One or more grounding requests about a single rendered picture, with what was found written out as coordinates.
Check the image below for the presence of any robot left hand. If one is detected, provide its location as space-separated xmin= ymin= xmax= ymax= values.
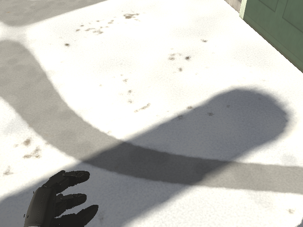
xmin=24 ymin=170 xmax=98 ymax=227

